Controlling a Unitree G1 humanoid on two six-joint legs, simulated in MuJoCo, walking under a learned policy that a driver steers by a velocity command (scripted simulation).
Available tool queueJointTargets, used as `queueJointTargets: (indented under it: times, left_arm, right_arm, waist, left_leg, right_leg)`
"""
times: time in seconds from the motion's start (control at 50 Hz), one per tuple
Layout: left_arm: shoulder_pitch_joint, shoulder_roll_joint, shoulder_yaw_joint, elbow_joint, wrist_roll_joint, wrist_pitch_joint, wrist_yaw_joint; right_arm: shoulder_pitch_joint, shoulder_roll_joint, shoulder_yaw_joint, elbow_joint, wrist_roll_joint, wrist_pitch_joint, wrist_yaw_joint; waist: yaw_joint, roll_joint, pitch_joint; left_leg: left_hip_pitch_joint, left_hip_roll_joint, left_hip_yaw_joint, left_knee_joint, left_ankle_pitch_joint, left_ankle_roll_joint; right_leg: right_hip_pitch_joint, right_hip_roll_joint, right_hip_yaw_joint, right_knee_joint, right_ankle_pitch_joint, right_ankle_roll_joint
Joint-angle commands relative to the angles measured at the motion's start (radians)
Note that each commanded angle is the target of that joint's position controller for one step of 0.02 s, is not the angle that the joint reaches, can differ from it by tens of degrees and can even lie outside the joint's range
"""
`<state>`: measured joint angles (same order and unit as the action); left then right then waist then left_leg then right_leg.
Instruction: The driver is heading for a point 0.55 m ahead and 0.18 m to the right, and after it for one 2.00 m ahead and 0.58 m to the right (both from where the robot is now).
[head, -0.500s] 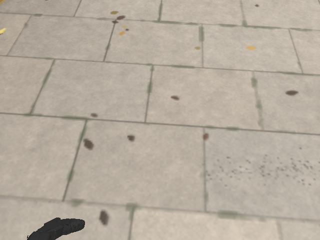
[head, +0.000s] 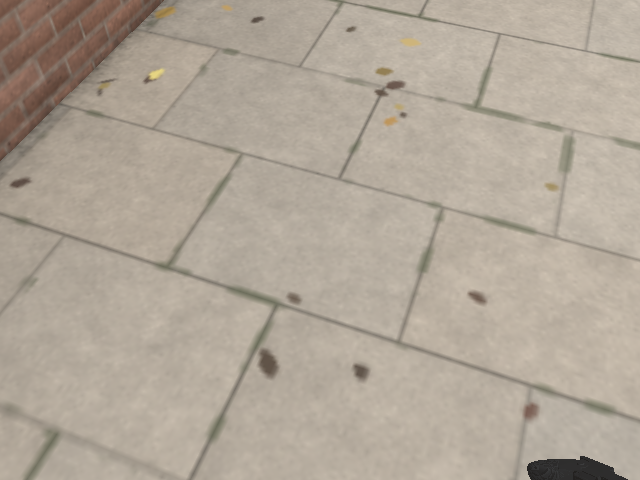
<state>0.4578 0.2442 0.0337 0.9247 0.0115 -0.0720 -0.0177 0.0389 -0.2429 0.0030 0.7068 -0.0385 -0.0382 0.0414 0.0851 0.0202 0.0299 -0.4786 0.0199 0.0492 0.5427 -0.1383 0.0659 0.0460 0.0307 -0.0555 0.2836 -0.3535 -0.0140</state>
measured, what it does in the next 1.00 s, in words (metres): walks ahead, turning right: left foot, then right foot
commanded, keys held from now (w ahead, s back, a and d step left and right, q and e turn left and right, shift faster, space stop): w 0.16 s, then w+e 0.52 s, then e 0.32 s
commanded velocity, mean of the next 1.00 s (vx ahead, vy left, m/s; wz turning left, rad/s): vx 0.43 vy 0.00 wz -0.35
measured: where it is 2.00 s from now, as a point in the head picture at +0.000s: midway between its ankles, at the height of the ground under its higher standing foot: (389, 432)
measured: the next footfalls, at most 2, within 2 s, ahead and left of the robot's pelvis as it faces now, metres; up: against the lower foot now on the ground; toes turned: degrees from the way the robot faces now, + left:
left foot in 0.02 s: +0.16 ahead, +0.09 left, +0.00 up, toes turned +3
right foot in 0.58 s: +0.44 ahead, -0.09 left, +0.00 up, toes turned -15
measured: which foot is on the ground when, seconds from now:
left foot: up 0.00-0.00, down 0.02-0.56, up 0.58-1.00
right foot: down 0.00-0.02, up 0.04-0.56, down 0.58-1.00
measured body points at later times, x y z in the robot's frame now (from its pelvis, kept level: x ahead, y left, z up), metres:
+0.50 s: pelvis +0.26 +0.01 +0.00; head +0.29 +0.01 +0.45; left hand +0.46 +0.22 -0.12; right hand +0.19 -0.24 -0.14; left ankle +0.12 +0.09 -0.73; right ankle +0.40 -0.11 -0.71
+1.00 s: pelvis +0.49 -0.05 +0.00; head +0.53 -0.07 +0.45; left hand +0.63 +0.21 -0.12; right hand +0.56 -0.34 -0.11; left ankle +0.67 +0.02 -0.70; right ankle +0.41 -0.08 -0.73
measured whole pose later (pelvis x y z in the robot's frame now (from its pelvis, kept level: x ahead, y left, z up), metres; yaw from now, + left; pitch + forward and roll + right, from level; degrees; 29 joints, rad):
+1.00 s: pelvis +0.49 -0.05 +0.00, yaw -26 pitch +1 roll -1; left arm 0.35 0.28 0.07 0.85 0.01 0.00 0.01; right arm 0.08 -0.26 -0.01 0.75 -0.02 -0.02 -0.01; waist 0.07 0.03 0.07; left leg -0.57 0.02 -0.05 0.72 -0.15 -0.04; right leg -0.11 0.17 0.15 0.42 -0.30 -0.11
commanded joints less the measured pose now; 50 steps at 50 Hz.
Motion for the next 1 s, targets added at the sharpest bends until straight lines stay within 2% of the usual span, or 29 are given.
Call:
queueJointTargets:
  times: [0.02,0.04,0.06,0.08,0.1,0.12,0.14,0.16,0.2,0.24,0.32,0.4,0.46,0.52,0.54,0.56,0.58,0.6,0.62,0.64,0.66,0.68,0.7,0.72,0.74,0.78,0.86,0.94,1.0]
  left_arm:
    - [-0.011,0.152,0.028,-0.04,-0.004,-0.002,0.01]
    - [-0.002,0.077,0.005,-0.094,-0.016,-0.005,0.008]
    - [0.054,0.082,0.013,-0.094,-0.01,0.001,0.01]
    - [-0.031,0.151,0.032,-0.089,0.011,0.011,0.015]
    - [-0.077,0.129,0.028,-0.101,0.008,0.007,0.005]
    - [-0.09,0.106,0.023,-0.096,0.003,0.008,0.001]
    - [-0.08,0.099,0.023,-0.087,0.014,0.019,-0.003]
    - [-0.06,0.084,0.019,-0.074,0.021,0.031,-0.009]
    - [-0.071,0.072,0.02,-0.069,0.019,0.043,-0.019]
    - [-0.144,0.068,0.021,-0.087,0.015,0.048,-0.024]
    - [-0.269,0.06,0.019,-0.122,0.014,0.048,-0.026]
    - [-0.402,0.036,0.001,-0.168,0.018,0.042,-0.036]
    - [-0.46,0.038,-0.003,-0.201,0.02,0.039,-0.041]
    - [-0.381,0.06,0.008,-0.19,0.023,0.04,-0.033]
    - [-0.296,0.078,0.018,-0.167,0.025,0.037,-0.028]
    - [-0.16,0.103,0.034,-0.127,0.032,0.03,-0.022]
    - [0.001,0.18,0.065,-0.088,0.046,0.028,-0.009]
    - [-0.02,0.295,0.097,-0.102,0.037,0.037,0.004]
    - [-0.005,0.27,0.096,-0.098,-0.006,0.048,0.003]
    - [-0.076,0.24,0.089,-0.097,-0.009,0.051,0.011]
    - [-0.122,0.183,0.076,-0.099,-0.008,0.05,0.011]
    - [-0.159,0.155,0.068,-0.102,-0.008,0.045,0.014]
    - [-0.188,0.134,0.06,-0.107,-0.012,0.039,0.017]
    - [-0.192,0.134,0.057,-0.11,-0.014,0.029,0.015]
    - [-0.184,0.147,0.059,-0.107,-0.015,0.02,0.012]
    - [-0.164,0.179,0.067,-0.104,-0.011,0.015,0.01]
    - [-0.115,0.178,0.067,-0.103,-0.014,0.039,0.018]
    - [-0.065,0.188,0.072,-0.105,-0.006,0.064,0.032]
    - [-0.088,0.197,0.077,-0.124,0.007,0.077,0.04]
  right_arm:
    - [0.284,-0.151,-0.057,0.04,-0.023,-0.03,-0.026]
    - [0.435,-0.246,-0.08,0.053,-0.042,-0.034,-0.04]
    - [0.443,-0.292,-0.097,0.068,-0.008,-0.02,-0.042]
    - [0.367,-0.221,-0.083,0.068,0.02,-0.014,-0.04]
    - [0.289,-0.164,-0.067,0.058,0.023,-0.018,-0.036]
    - [0.247,-0.126,-0.057,0.059,0.02,-0.024,-0.032]
    - [0.234,-0.108,-0.052,0.066,0.023,-0.031,-0.033]
    - [0.233,-0.1,-0.049,0.075,0.023,-0.038,-0.034]
    - [0.262,-0.11,-0.055,0.097,0.024,-0.055,-0.036]
    - [0.294,-0.121,-0.06,0.12,0.024,-0.062,-0.039]
    - [0.336,-0.105,-0.055,0.154,0.023,-0.065,-0.041]
    - [0.379,-0.106,-0.052,0.188,0.022,-0.068,-0.051]
    - [0.419,-0.119,-0.053,0.22,0.018,-0.06,-0.062]
    - [0.396,-0.156,-0.06,0.228,0.012,-0.048,-0.074]
    - [0.388,-0.17,-0.064,0.227,0.009,-0.039,-0.076]
    - [0.379,-0.18,-0.067,0.221,0.011,-0.03,-0.077]
    - [0.363,-0.168,-0.062,0.191,0.015,-0.033,-0.074]
    - [0.419,-0.054,-0.041,0.131,0.024,-0.042,-0.048]
    - [0.295,-0.138,-0.059,0.11,0.014,-0.053,-0.045]
    - [0.231,-0.128,-0.054,0.078,0.025,-0.068,-0.041]
    - [0.229,-0.127,-0.052,0.08,0.026,-0.076,-0.042]
    - [0.23,-0.122,-0.053,0.085,0.016,-0.067,-0.043]
    - [0.252,-0.116,-0.051,0.086,0.002,-0.045,-0.044]
    - [0.268,-0.105,-0.051,0.087,-0.004,-0.025,-0.045]
    - [0.276,-0.092,-0.05,0.083,-0.005,-0.009,-0.045]
    - [0.254,-0.078,-0.047,0.067,-0.001,0.006,-0.046]
    - [0.129,-0.082,-0.042,0.016,0.007,0.015,-0.047]
    - [0.031,-0.105,-0.038,-0.019,0.019,0.013,-0.052]
    - [0.048,-0.133,-0.04,-0.02,0.024,0.001,-0.061]
  waist:
    - [-0.182,-0.038,-0.149]
    - [-0.224,0.125,-0.292]
    - [-0.191,0.247,-0.328]
    - [-0.168,0.095,-0.172]
    - [-0.137,0.067,-0.073]
    - [-0.107,0.053,-0.035]
    - [-0.083,0.066,-0.011]
    - [-0.066,0.076,-0.015]
    - [-0.059,0.055,-0.015]
    - [-0.07,0.044,0.019]
    - [-0.092,0.032,0.052]
    - [-0.127,0.033,0.077]
    - [-0.139,0.034,0.082]
    - [-0.09,0.071,0.013]
    - [-0.053,0.076,-0.039]
    - [0.006,0.062,-0.115]
    - [0.078,-0.011,-0.211]
    - [-0.004,-0.261,-0.29]
    - [0.046,-0.104,-0.306]
    - [0.012,-0.074,-0.15]
    - [-0.029,-0.004,-0.069]
    - [-0.067,0.018,-0.021]
    - [-0.1,0.006,-0.009]
    - [-0.116,0.001,-0.017]
    - [-0.126,-0.002,-0.024]
    - [-0.128,-0.022,-0.038]
    - [-0.078,-0.086,-0.062]
    - [-0.027,-0.1,-0.066]
    - [-0.037,-0.109,-0.055]
  left_leg:
    - [0.456,0.0,-0.03,-0.084,-0.035,0.071]
    - [0.722,0.29,-0.383,-0.129,-0.162,0.146]
    - [0.779,0.418,-0.725,-0.258,-0.158,0.231]
    - [0.67,0.356,-0.608,-0.263,-0.205,0.204]
    - [0.542,0.308,-0.482,-0.291,-0.138,0.182]
    - [0.455,0.256,-0.388,-0.327,-0.064,0.151]
    - [0.392,0.218,-0.321,-0.351,0.004,0.13]
    - [0.358,0.196,-0.275,-0.37,0.055,0.124]
    - [0.355,0.191,-0.211,-0.399,0.138,0.128]
    - [0.364,0.192,-0.153,-0.432,0.151,0.123]
    - [0.406,0.179,-0.049,-0.446,0.216,0.1]
    - [0.455,0.182,0.04,-0.436,0.328,0.078]
    - [0.56,0.207,0.079,-0.372,0.476,0.065]
    - [0.631,0.221,0.127,-0.172,0.909,0.047]
    - [0.631,0.223,0.141,-0.029,0.99,0.045]
    - [0.561,0.212,0.158,0.171,0.914,0.034]
    - [0.35,0.183,0.164,0.461,0.616,0.011]
    - [-0.113,-0.041,0.132,0.848,-0.344,-0.047]
    - [-0.241,-0.049,-0.086,0.926,-0.358,-0.039]
    - [-0.29,0.017,-0.106,0.865,-0.247,-0.033]
    - [-0.239,0.051,-0.094,0.769,-0.187,-0.036]
    - [-0.18,0.072,-0.094,0.702,-0.179,-0.048]
    - [-0.112,0.077,-0.091,0.662,-0.182,-0.068]
    - [-0.071,0.073,-0.085,0.63,-0.195,-0.085]
    - [-0.054,0.065,-0.072,0.598,-0.198,-0.1]
    - [-0.049,0.047,-0.049,0.518,-0.148,-0.119]
    - [-0.059,0.017,-0.035,0.348,-0.013,-0.125]
    - [-0.088,-0.011,-0.061,0.229,0.019,-0.111]
    - [-0.027,-0.035,-0.095,0.112,-0.043,-0.085]
  right_leg:
    - [-0.171,-0.181,0.045,0.354,0.717,-0.094]
    - [-0.421,-0.095,-0.016,0.689,0.319,-0.057]
    - [-0.645,0.03,0.03,0.894,-0.192,-0.05]
    - [-0.722,-0.042,0.101,0.938,-0.125,-0.062]
    - [-0.714,-0.075,0.1,0.901,-0.039,-0.065]
    - [-0.668,-0.104,0.093,0.847,0.012,-0.06]
    - [-0.624,-0.118,0.085,0.811,0.033,-0.048]
    - [-0.584,-0.122,0.078,0.798,0.054,-0.036]
    - [-0.596,-0.113,0.079,0.797,0.096,-0.024]
    - [-0.667,-0.116,0.098,0.765,0.166,-0.015]
    - [-0.742,-0.102,0.101,0.633,0.301,-0.007]
    - [-0.708,-0.09,0.017,0.447,0.386,-0.024]
    - [-0.694,-0.069,-0.036,0.354,0.327,-0.063]
    - [-0.556,0.014,-0.099,0.323,0.18,-0.127]
    - [-0.464,0.05,-0.107,0.306,0.133,-0.153]
    - [-0.284,0.073,-0.088,0.238,0.15,-0.186]
    - [-0.026,-0.059,0.104,0.194,0.086,-0.247]
    - [0.284,-0.366,0.655,0.14,0.147,-0.423]
    - [0.289,-0.367,0.783,0.037,0.151,-0.435]
    - [0.159,-0.347,0.622,0.009,0.203,-0.395]
    - [0.021,-0.306,0.531,-0.017,0.308,-0.35]
    - [-0.083,-0.255,0.452,-0.03,0.404,-0.315]
    - [-0.16,-0.219,0.384,-0.037,0.554,-0.299]
    - [-0.195,-0.202,0.34,-0.026,0.7,-0.294]
    - [-0.215,-0.185,0.304,-0.011,0.838,-0.291]
    - [-0.239,-0.147,0.252,0.013,0.976,-0.268]
    - [-0.212,-0.093,0.24,0.065,0.995,-0.189]
    - [-0.11,-0.114,0.319,0.125,0.95,-0.163]
    - [-0.082,-0.126,0.395,0.204,0.928,-0.153]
